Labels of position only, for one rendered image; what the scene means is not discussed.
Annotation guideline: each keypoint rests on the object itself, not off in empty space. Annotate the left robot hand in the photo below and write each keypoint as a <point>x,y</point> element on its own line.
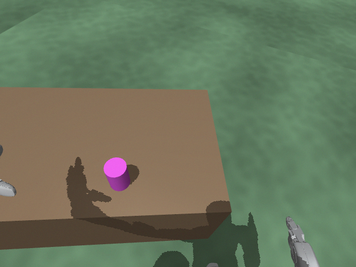
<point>6,189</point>

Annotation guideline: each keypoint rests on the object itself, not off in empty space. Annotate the can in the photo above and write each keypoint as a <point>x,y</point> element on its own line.
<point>117,174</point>

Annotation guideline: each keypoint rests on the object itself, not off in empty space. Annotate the right robot hand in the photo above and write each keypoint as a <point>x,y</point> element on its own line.
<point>302,253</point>

